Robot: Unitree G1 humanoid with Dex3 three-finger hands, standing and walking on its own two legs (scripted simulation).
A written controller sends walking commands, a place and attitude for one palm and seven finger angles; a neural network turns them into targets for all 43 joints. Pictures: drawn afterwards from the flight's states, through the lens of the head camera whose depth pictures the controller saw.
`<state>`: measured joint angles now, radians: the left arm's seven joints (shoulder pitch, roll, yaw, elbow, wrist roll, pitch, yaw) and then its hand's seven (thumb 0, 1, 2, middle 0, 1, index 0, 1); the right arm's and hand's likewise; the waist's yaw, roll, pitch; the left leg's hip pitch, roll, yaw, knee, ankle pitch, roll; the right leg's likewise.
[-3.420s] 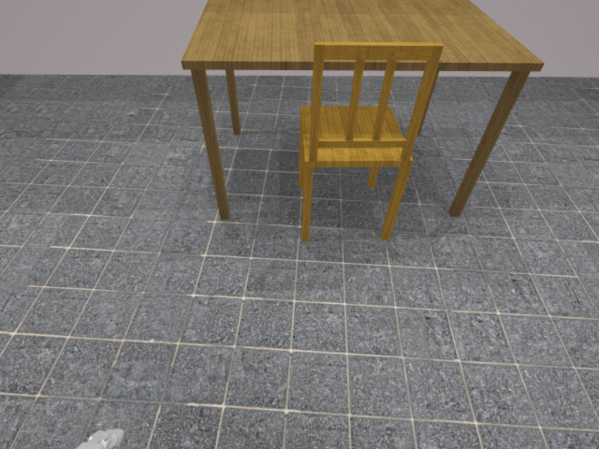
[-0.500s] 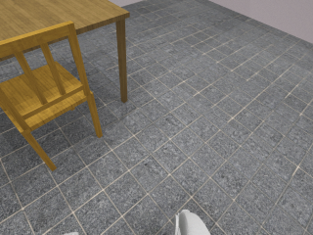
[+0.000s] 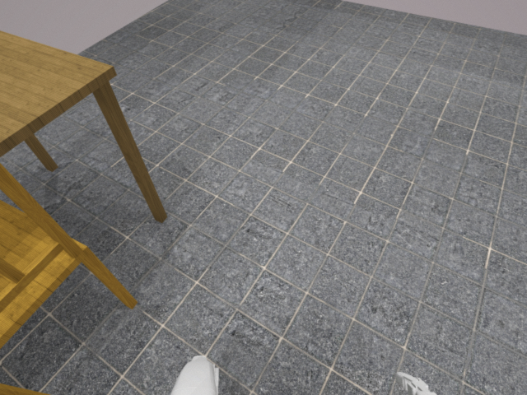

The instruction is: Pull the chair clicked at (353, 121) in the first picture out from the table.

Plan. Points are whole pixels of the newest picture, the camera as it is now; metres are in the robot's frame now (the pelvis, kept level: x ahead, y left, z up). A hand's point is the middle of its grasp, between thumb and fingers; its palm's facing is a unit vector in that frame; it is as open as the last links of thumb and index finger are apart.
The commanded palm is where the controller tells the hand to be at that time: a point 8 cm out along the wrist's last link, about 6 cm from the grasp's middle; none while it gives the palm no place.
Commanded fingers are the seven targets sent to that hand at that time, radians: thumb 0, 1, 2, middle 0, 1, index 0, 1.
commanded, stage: walk to a spot facing it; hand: left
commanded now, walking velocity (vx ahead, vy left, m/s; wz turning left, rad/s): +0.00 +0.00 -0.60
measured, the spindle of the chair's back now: out of the picture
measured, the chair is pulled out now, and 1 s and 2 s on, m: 0.00 0.00 0.00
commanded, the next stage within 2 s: none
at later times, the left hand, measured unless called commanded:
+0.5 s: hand (166, 309) +0.28 +0.22 -0.16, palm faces -0.28 -0.93 -0.23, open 7.4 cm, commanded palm none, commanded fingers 0.00 0.90 0.90 -0.20 -0.30 -0.20 -0.30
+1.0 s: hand (207, 282) +0.34 +0.15 -0.17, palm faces -0.53 -0.82 -0.22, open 7.4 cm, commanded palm none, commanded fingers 0.00 0.90 0.90 -0.20 -0.30 -0.20 -0.30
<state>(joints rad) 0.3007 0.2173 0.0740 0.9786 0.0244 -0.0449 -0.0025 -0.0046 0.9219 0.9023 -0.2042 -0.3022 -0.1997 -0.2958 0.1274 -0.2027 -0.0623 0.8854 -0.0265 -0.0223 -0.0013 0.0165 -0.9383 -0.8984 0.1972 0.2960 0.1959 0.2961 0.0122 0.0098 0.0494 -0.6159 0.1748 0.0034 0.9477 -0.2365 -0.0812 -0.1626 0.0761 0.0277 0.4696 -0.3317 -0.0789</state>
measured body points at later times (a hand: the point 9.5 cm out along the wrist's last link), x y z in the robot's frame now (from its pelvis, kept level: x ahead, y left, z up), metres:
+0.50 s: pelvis +0.12 +0.05 +0.00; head +0.16 +0.04 +0.44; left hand +0.30 +0.27 -0.14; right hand +0.10 -0.21 -0.14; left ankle +0.14 +0.17 -0.74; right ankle +0.12 -0.08 -0.70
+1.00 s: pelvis +0.16 +0.04 +0.00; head +0.20 +0.02 +0.44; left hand +0.37 +0.19 -0.15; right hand +0.10 -0.23 -0.14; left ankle +0.22 +0.15 -0.72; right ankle +0.13 -0.08 -0.74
